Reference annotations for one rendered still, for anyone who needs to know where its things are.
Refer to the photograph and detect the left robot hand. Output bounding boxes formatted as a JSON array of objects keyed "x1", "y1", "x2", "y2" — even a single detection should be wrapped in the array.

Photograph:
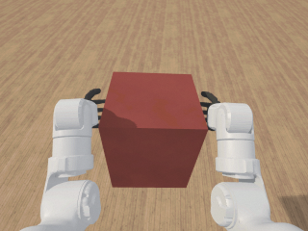
[{"x1": 84, "y1": 89, "x2": 106, "y2": 129}]

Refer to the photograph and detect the left robot forearm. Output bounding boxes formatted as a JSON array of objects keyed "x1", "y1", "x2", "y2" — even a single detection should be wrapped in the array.
[{"x1": 40, "y1": 98, "x2": 98, "y2": 219}]

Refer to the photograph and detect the robot right upper arm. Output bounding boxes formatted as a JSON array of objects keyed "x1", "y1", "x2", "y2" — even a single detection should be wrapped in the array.
[{"x1": 210, "y1": 182, "x2": 304, "y2": 231}]

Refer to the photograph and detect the right robot forearm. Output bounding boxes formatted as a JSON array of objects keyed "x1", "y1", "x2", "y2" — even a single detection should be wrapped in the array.
[{"x1": 207, "y1": 102, "x2": 270, "y2": 215}]

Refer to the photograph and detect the right robot hand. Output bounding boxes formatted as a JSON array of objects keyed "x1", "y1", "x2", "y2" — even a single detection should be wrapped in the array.
[{"x1": 200, "y1": 91, "x2": 220, "y2": 131}]

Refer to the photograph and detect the robot left upper arm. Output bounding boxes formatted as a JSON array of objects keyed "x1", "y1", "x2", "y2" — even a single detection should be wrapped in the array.
[{"x1": 19, "y1": 179, "x2": 101, "y2": 231}]

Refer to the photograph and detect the carton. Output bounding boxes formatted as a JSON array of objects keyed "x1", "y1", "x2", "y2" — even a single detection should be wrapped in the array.
[{"x1": 98, "y1": 71, "x2": 209, "y2": 188}]

